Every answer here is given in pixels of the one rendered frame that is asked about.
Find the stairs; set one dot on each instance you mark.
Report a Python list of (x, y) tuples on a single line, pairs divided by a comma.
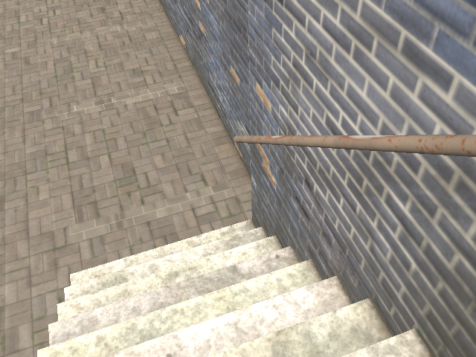
[(232, 292)]

